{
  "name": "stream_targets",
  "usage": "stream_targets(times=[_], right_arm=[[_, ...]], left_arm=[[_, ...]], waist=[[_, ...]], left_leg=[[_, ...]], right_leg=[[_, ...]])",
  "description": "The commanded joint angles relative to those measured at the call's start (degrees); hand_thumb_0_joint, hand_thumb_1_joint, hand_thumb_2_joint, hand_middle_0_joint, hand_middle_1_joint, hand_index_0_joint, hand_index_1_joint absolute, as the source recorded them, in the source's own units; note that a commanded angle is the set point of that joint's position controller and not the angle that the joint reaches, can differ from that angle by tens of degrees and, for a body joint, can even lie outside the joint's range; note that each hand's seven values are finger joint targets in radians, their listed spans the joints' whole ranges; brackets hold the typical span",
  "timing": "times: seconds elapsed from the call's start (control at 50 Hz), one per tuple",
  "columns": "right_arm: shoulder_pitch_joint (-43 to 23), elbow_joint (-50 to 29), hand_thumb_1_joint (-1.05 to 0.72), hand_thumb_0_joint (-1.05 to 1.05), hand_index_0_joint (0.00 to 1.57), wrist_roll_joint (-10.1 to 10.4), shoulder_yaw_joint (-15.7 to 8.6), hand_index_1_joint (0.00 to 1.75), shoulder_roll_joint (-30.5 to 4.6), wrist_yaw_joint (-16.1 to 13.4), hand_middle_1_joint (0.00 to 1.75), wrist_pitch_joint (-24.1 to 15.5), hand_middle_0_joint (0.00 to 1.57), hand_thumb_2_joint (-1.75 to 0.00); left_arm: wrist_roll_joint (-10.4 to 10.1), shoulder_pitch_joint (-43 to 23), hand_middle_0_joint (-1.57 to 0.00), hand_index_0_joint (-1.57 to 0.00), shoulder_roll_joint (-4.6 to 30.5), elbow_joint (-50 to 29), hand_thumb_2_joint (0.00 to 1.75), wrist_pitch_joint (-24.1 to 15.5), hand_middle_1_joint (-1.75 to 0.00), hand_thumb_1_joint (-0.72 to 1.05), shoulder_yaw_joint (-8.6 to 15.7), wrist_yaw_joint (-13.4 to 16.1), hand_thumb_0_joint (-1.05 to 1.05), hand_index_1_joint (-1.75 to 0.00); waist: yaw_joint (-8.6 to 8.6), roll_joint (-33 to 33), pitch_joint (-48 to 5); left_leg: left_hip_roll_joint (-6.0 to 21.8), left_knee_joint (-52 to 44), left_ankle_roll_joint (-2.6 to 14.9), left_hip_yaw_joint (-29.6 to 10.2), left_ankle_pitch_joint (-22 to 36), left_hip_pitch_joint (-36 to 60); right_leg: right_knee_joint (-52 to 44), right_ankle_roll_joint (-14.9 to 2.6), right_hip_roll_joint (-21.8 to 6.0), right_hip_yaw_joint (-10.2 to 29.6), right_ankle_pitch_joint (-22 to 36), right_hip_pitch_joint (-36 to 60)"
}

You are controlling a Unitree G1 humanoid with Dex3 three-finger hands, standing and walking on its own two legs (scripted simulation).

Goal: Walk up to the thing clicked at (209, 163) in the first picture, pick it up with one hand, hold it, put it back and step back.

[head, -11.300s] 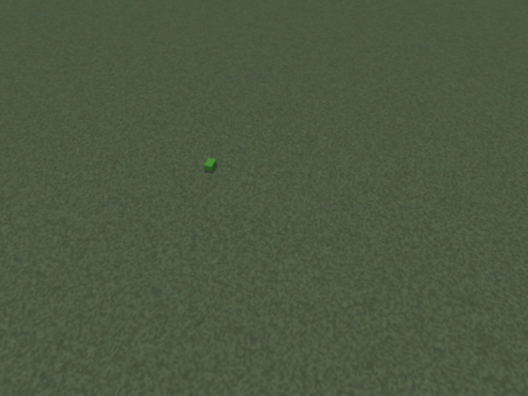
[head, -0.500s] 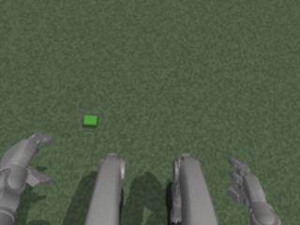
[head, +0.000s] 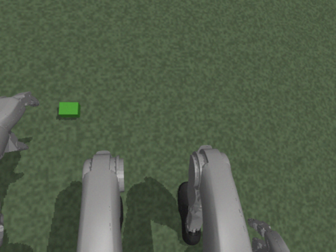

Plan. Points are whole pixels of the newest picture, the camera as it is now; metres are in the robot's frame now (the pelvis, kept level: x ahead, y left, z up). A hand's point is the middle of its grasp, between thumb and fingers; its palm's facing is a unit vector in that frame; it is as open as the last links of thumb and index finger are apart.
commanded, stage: rise first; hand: left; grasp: from above
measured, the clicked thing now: (69, 109) +0.51 +0.30 -0.36
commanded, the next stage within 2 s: none
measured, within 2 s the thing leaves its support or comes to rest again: neither
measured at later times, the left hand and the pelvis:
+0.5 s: hand (29, 114) +0.43 +0.35 -0.19, palm faces -0.47 -0.04 -0.88, open 12.3 cm; pelvis +0.01 +0.00 -0.04, yaw -1 degrees
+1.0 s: hand (36, 110) +0.45 +0.34 -0.22, palm faces -0.45 -0.05 -0.89, open 12.3 cm; pelvis +0.02 +0.00 -0.05, yaw -2 degrees
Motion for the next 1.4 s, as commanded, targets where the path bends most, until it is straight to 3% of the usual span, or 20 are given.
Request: stream_targets(times=[0.0,0.04,0.12,0.18,0.26,0.32,0.36,0.42,0.7,0.84,0.96,0.98,1.02,1.28,1.38], right_arm=[[6.52,-2.65,-0.9,0.0,0.2,-0.69,-3.67,0.3,-13.55,-0.39,0.3,-0.02,0.2,-0.9],[6.95,-2.06,-0.9,0.0,0.2,-1.12,-3.31,0.3,-13.91,-0.11,0.3,0.6,0.2,-0.9],[7.72,-1.28,-0.9,0.0,0.2,-2.22,-2.97,0.3,-13.8,0.34,0.3,1.45,0.2,-0.9],[7.58,-1.01,-0.9,0.0,0.2,-2.85,-3.01,0.3,-14.03,0.48,0.3,1.85,0.2,-0.9],[7.73,-0.59,-0.9,0.0,0.2,-3.68,-2.75,0.3,-13.95,0.74,0.3,2.15,0.2,-0.9],[8.06,-0.28,-0.9,0.0,0.2,-4.36,-2.6,0.3,-14.23,0.89,0.3,2.42,0.2,-0.9],[8.16,-0.05,-0.9,0.0,0.2,-4.49,-2.72,0.3,-14.54,0.98,0.3,2.71,0.2,-0.9],[8.59,0.04,-0.91,0.0,0.2,-5.03,-2.03,0.3,-13.99,1.18,0.3,3.16,0.2,-0.9],[9.39,0.03,-0.91,0.0,0.2,-6.44,-1.33,0.3,-14.27,1.66,0.3,4.21,0.2,-0.9],[8.76,0.13,-0.9,0.0,0.2,-6.7,-1.13,0.3,-14.44,1.66,0.3,3.95,0.2,-0.9],[9.52,0.27,-0.9,0.0,0.2,-6.81,-0.72,0.3,-14.62,1.86,0.3,3.76,0.2,-0.9],[9.5,0.19,-0.91,0.0,0.2,-6.79,-0.65,0.3,-14.71,1.86,0.3,3.78,0.2,-0.9],[9.23,0.12,-0.9,0.0,0.2,-6.66,-0.64,0.3,-14.76,1.91,0.3,3.7,0.2,-0.9],[9.87,-0.04,-0.91,0.0,0.2,-6.61,0.49,0.3,-15.57,2.41,0.3,3.12,0.2,-0.9],[9.51,-0.23,-0.91,0.0,0.2,-6.57,1.29,0.3,-15.53,2.45,0.3,3.03,0.2,-0.9]], left_arm=[[2.88,-17.14,-0.38,-0.38,17.82,-3.58,0.74,-1.74,-0.67,-0.19,2.7,5.34,0.0,-0.67],[5.02,-18.81,-0.38,-0.37,20.6,-1.68,0.74,-1.88,-0.65,-0.2,3.87,6.8,0.0,-0.67],[7.92,-22.68,-0.38,-0.37,20.62,0.88,0.74,-2.0,-0.66,-0.2,2.71,8.87,0.0,-0.67],[9.59,-24.37,-0.38,-0.37,21.97,3.29,0.73,-1.76,-0.67,-0.2,2.85,10.08,0.0,-0.68],[11.43,-26.56,-0.36,-0.36,22.91,4.79,0.73,-1.75,-0.69,-0.21,2.39,10.99,0.0,-0.69],[12.08,-26.77,-0.34,-0.35,22.45,5.23,0.74,-1.75,-0.72,-0.22,1.98,11.39,0.0,-0.71],[12.64,-27.07,-0.35,-0.35,24.03,5.28,0.74,-1.84,-0.71,-0.22,2.98,11.94,0.0,-0.7],[13.82,-27.26,-0.35,-0.35,23.73,6.93,0.75,-2.03,-0.71,-0.23,2.1,11.92,0.0,-0.72],[13.99,-27.13,-0.34,-0.35,26.11,7.19,0.75,-3.19,-0.72,-0.23,4.56,14.0,0.0,-0.72],[14.09,-28.92,-0.35,-0.35,25.97,8.05,0.74,-2.82,-0.72,-0.22,3.49,14.91,0.0,-0.71],[14.63,-29.37,-0.34,-0.35,25.99,9.17,0.75,-1.89,-0.73,-0.24,3.0,15.33,0.0,-0.72],[14.41,-28.33,-0.37,-0.32,25.79,9.73,0.83,-1.63,-0.68,-0.31,3.36,15.29,0.0,-0.73],[14.05,-29.44,-0.37,-0.36,25.77,9.98,0.76,-1.29,-0.71,-0.23,3.18,15.4,0.0,-0.72],[14.32,-32.34,-0.42,-0.4,26.74,11.35,0.74,-1.05,-0.65,-0.19,2.17,15.37,0.0,-0.67],[14.74,-31.21,-0.46,-0.44,27.3,13.64,0.71,-1.25,-0.61,-0.16,2.19,15.69,0.0,-0.63]], waist=[[-0.34,13.86,-32.84],[-0.42,13.35,-33.24],[-1.73,15.05,-34.34],[-2.2,14.23,-34.26],[-2.71,14.37,-34.41],[-3.12,15.25,-35.44],[-3.17,15.91,-36.37],[-4.23,15.09,-35.19],[-4.51,16.33,-36.0],[-5.47,17.78,-34.76],[-6.29,17.72,-34.91],[-5.83,16.92,-35.2],[-6.23,16.32,-34.64],[-8.26,18.76,-32.94],[-8.1,18.32,-32.25]], left_leg=[[-0.51,-17.11,1.44,2.59,2.72,27.7],[-0.78,-15.85,1.49,2.76,3.57,26.96],[-0.9,-13.74,1.54,3.37,5.58,27.17],[-1.26,-12.41,1.94,4.01,4.04,25.35],[-1.41,-11.59,2.27,4.07,2.54,24.31],[-1.34,-10.8,2.13,3.81,5.55,25.92],[-1.23,-10.29,1.93,3.49,7.8,26.67],[-1.4,-8.88,2.23,3.97,8.78,25.03],[-1.14,-6.93,2.13,3.82,12.17,25.23],[-1.16,-6.45,2.23,3.92,9.83,23.76],[-1.23,-5.95,2.28,3.8,11.07,23.72],[-1.14,-5.95,2.31,3.75,11.44,24.22],[-1.21,-5.82,2.37,3.82,10.98,23.37],[-1.15,-5.63,2.31,3.05,10.48,22.79],[-1.3,-5.45,2.35,3.21,9.19,21.73]], right_leg=[[-9.38,-4.11,0.93,-5.24,1.76,9.9],[-8.65,-4.14,0.81,-5.18,2.21,9.62],[-7.31,-4.11,0.82,-5.32,3.68,8.73],[-7.35,-4.07,1.04,-5.32,2.68,8.26],[-6.7,-4.02,1.21,-5.72,1.56,8.04],[-5.52,-3.73,1.07,-5.82,3.79,7.6],[-4.33,-3.75,1.09,-5.97,5.52,7.49],[-4.64,-3.93,1.45,-5.89,6.44,8.49],[-3.02,-3.88,1.76,-5.81,8.92,8.88],[-2.87,-3.88,1.97,-6.17,7.68,7.61],[-2.56,-3.73,1.95,-6.4,9.0,8.23],[-2.77,-3.61,1.95,-6.48,9.13,8.48],[-2.71,-3.62,1.97,-6.55,9.08,8.12],[-1.68,-3.34,1.89,-7.3,8.91,7.25],[-1.83,-3.5,2.22,-7.39,7.9,7.05]])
